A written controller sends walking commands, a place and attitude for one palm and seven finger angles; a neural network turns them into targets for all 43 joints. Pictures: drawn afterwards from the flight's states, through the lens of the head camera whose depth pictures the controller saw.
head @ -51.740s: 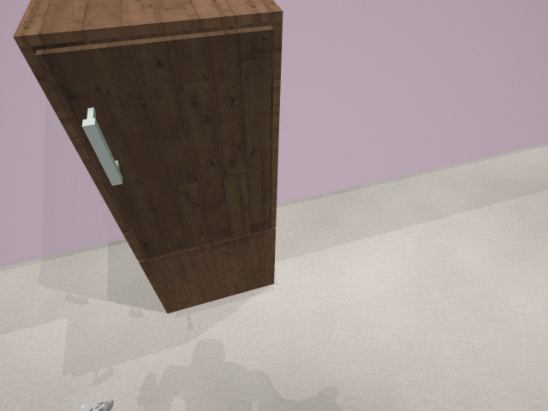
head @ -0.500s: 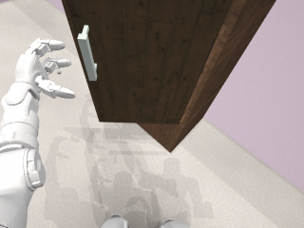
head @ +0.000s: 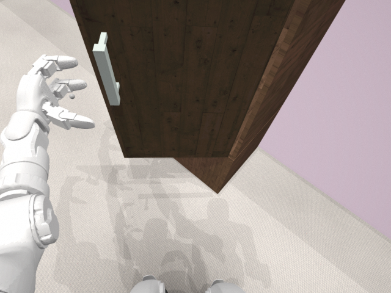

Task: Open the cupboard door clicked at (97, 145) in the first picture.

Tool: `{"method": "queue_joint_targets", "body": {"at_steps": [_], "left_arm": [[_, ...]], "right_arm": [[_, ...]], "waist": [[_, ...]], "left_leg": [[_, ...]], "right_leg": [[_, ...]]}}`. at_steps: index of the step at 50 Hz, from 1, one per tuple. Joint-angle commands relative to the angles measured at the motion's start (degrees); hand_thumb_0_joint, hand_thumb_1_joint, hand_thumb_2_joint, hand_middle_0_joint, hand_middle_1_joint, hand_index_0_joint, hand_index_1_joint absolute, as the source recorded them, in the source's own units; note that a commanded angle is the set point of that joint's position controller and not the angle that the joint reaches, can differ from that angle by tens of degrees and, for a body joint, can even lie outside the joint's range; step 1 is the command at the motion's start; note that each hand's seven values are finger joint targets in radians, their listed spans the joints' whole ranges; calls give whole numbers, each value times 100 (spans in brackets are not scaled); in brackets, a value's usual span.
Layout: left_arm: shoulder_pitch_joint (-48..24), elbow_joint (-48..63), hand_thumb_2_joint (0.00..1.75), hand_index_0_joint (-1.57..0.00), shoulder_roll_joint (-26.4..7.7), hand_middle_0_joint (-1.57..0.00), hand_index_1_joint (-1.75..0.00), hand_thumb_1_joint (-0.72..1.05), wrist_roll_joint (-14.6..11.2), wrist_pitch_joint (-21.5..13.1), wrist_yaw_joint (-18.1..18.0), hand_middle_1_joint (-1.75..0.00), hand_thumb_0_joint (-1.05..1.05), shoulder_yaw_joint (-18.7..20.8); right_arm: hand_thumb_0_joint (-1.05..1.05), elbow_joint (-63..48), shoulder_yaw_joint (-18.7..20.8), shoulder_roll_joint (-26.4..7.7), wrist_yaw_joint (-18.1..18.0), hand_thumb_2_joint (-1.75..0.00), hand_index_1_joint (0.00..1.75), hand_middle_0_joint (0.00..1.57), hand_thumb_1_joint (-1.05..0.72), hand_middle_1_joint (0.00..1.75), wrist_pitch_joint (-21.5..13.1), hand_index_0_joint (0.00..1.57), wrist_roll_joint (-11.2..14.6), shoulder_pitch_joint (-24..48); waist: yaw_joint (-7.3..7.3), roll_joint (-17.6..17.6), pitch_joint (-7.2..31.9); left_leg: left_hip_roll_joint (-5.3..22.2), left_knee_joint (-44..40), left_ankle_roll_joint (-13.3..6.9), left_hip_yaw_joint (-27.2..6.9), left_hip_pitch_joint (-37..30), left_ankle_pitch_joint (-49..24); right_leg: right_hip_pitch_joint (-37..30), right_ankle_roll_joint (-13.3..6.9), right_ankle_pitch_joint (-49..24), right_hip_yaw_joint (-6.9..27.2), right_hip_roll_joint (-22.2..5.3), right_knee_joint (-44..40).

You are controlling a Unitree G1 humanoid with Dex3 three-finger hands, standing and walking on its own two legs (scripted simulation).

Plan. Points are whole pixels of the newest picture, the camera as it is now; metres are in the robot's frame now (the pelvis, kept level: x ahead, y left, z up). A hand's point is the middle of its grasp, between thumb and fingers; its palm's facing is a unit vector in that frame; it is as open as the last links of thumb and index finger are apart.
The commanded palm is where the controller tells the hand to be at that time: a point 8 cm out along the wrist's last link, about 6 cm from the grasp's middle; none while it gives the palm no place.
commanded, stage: move the hooked fingers beside the handle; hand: left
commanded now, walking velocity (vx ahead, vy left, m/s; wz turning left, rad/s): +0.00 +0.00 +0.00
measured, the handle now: (109, 71) +0.55 +0.15 +0.11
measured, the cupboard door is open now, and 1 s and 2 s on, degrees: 44 44 44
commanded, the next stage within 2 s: slide the fingers in behind the handle in 0.12 s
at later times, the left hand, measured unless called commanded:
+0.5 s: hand (93, 93) +0.50 +0.18 +0.09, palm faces -0.02 -1.00 +0.02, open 14.0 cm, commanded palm +0.47 +0.22 +0.10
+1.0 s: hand (110, 93) +0.49 +0.14 +0.10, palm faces -0.01 -1.00 +0.00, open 14.0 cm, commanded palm +0.47 +0.20 +0.10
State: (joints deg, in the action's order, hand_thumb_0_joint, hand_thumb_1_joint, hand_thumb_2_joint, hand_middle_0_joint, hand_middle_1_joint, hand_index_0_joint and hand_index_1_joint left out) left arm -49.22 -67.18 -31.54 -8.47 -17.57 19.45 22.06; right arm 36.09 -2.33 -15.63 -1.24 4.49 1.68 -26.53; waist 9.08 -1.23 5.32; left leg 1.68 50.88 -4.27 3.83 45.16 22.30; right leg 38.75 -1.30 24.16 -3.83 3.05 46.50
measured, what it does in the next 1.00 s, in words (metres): stands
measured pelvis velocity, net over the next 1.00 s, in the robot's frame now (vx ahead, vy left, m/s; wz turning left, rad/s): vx -0.01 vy -0.03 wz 0.02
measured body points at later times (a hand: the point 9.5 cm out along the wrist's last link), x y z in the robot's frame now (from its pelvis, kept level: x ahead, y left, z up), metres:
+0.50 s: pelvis -0.01 +0.00 +0.00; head +0.10 +0.02 +0.43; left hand +0.49 +0.23 +0.10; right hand +0.00 -0.27 -0.11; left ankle +0.02 +0.07 -0.69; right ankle -0.02 -0.11 -0.69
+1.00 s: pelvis -0.01 -0.03 +0.00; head +0.09 -0.01 +0.44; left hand +0.48 +0.20 +0.10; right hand +0.00 -0.29 -0.11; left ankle +0.02 +0.07 -0.69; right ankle -0.02 -0.11 -0.69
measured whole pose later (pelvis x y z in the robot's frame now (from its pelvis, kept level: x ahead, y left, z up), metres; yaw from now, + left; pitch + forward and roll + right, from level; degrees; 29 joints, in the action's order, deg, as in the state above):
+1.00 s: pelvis -0.01 -0.03 +0.00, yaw +1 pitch +16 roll -2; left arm -52.5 -67.3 -25.5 -6.5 -19.4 11.6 18.1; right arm 36.2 -1.5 -16.0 -0.4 2.6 1.4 -23.6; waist 9.5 -1.1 4.5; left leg 2.1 51.1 -2.4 2.6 45.8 21.3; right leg 39.8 -3.2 24.4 -5.0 3.6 48.2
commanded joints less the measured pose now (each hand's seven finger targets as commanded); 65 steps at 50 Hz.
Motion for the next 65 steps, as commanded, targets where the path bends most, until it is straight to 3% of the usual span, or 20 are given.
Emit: {"method": "queue_joint_targets", "body": {"at_steps": [1,2,4,5,9,13,18,22,26,28,32,34,40,43,49,53,59,61,64,65], "left_arm": [[-2843,1559,30,-30,-1511,-30,-120,-50,-44,-585,-154,-120,0,213],[-2939,1542,30,-30,-1330,-30,-120,-50,-8,-600,-168,-120,0,6],[-3073,1581,30,-30,-1613,-30,-120,-50,44,-665,-236,-120,0,246],[-3051,1541,30,-30,-1414,-30,-120,-50,41,-649,-249,-120,0,57],[-3060,1174,30,-30,-1490,-30,-120,-50,103,-514,-291,-120,0,127],[-3022,1144,30,-30,-915,-30,-120,-50,45,-432,-319,-120,0,-252],[-3012,1090,30,-30,-641,-30,-120,-50,-39,-376,-399,-120,0,-358],[-3063,1087,30,-30,-879,-30,-120,-50,91,-388,-624,-120,0,-170],[-3137,1675,30,-30,-1045,-30,-120,-50,201,-672,-828,-120,0,8],[-3001,1766,30,-30,-826,-30,-120,-50,178,-742,-859,-120,0,-114],[-2671,1335,30,-30,-846,-30,-120,-50,158,-509,-821,-120,0,-81],[-2568,1230,30,-30,-866,-30,-120,-50,170,-415,-792,-120,0,-70],[-2823,1175,30,-30,-595,-30,-120,-50,85,-447,-763,-120,0,-331],[-3077,1364,30,-30,-487,-30,-120,-50,59,-597,-777,-120,0,-415],[-3235,1354,30,-30,-786,-30,-120,-50,108,-616,-835,-120,0,-215],[-3191,1154,30,-30,-730,-30,-120,-50,145,-544,-921,-120,0,-261],[-3249,1151,30,-30,-789,-30,-120,-50,172,-538,-1005,-120,0,-186],[-3249,1200,30,-30,-415,-30,-120,-50,144,-529,-973,-120,0,-456],[-3180,1311,30,-30,-533,-30,-120,-50,139,-586,-971,-120,0,-336],[-3113,1275,30,-30,-225,-30,-120,-50,121,-560,-953,-120,0,-580]], "right_arm": [[0,-326,488,-1144,-76,-90,30,20,-90,30,-136,20,-33,-672],[0,-313,467,-1113,-66,-90,30,20,-90,30,-154,20,-31,-606],[0,-265,483,-1156,-75,-90,30,20,-90,30,-167,20,-45,-696],[0,-268,478,-1129,-69,-90,30,20,-90,30,-168,20,-38,-633],[0,-247,453,-1183,-86,-90,30,20,-90,30,-185,20,-36,-677],[0,-288,469,-1138,-53,-90,30,20,-90,30,-214,20,-67,-651],[0,-288,480,-1145,-12,-90,30,20,-90,30,-206,20,-80,-665],[0,-310,478,-1147,5,-90,30,20,-90,30,-212,20,-84,-645],[0,-328,490,-1086,54,-90,30,20,-90,30,-237,20,-128,-665],[0,-333,493,-1039,84,-90,30,20,-90,30,-232,20,-125,-660],[0,-340,493,-1056,81,-90,30,20,-90,30,-163,20,-67,-625],[0,-382,468,-1049,62,-90,30,20,-90,30,-144,20,-38,-609],[0,-350,447,-1004,36,-90,30,20,-90,30,-179,20,-36,-552],[0,-322,460,-996,32,-90,30,20,-90,30,-230,20,-52,-554],[0,-259,461,-1017,35,-90,30,20,-90,30,-302,20,-35,-571],[0,-275,428,-986,44,-90,30,20,-90,30,-302,20,-42,-574],[0,-270,446,-1013,63,-90,30,20,-90,30,-309,20,-47,-633],[0,-278,457,-973,88,-90,30,20,-90,30,-324,20,-51,-617],[0,-245,485,-997,101,-90,30,20,-90,30,-324,20,-55,-657],[0,-251,474,-946,119,-90,30,20,-90,30,-322,20,-65,-614]], "waist": [[39,-783,2399],[77,-987,2318],[56,-982,2546],[94,-1021,2488],[93,-867,2372],[148,-849,2285],[163,-586,2193],[112,-539,2206],[-33,-901,2879],[-33,-897,2913],[6,-408,2470],[-39,-454,2390],[139,-215,1888],[186,-473,2063],[124,-493,2585],[169,-372,2310],[156,-286,2418],[207,-339,2431],[135,-358,2614],[180,-407,2518]], "left_leg": [[103,-446,206,-898,-2885,-2267],[95,-442,224,-910,-2902,-2190],[130,-435,249,-1002,-3112,-2364],[135,-443,262,-1025,-3145,-2309],[145,-493,270,-1069,-3006,-2167],[155,-470,279,-1131,-3123,-2296],[134,-442,261,-1094,-2925,-2194],[116,-481,249,-1028,-2756,-1959],[117,-347,304,-1035,-3186,-2614],[108,-285,298,-1008,-3241,-2889],[33,-384,207,-771,-2589,-2354],[-9,-405,189,-700,-2485,-2346],[-51,-447,130,-634,-2134,-1741],[-62,-379,131,-651,-2284,-1780],[-88,-315,117,-625,-2230,-1782],[-121,-301,96,-594,-1929,-1670],[-114,-307,102,-577,-1893,-1777],[-123,-298,105,-563,-1973,-1818],[-122,-276,112,-563,-2055,-1972],[-136,-285,116,-559,-2082,-1944]], "right_leg": [[417,-11,-1530,194,64,-481],[515,-19,-1432,196,61,-486],[533,-26,-1461,183,77,-448],[598,-33,-1384,165,72,-466],[667,-30,-1285,129,64,-441],[816,-47,-1283,73,59,-429],[768,-32,-1293,71,66,-423],[687,-10,-1222,126,58,-437],[489,-29,-1608,151,71,-306],[413,-36,-1796,138,93,-280],[7,18,-1956,200,94,-424],[-96,18,-2075,236,81,-447],[-69,58,-1821,324,66,-607],[25,36,-1787,337,50,-556],[-235,71,-1943,438,18,-514],[-340,80,-1964,443,20,-524],[-424,97,-2142,475,18,-509],[-379,101,-2227,473,19,-525],[-464,95,-2402,482,22,-487],[-416,92,-2383,453,35,-497]]}}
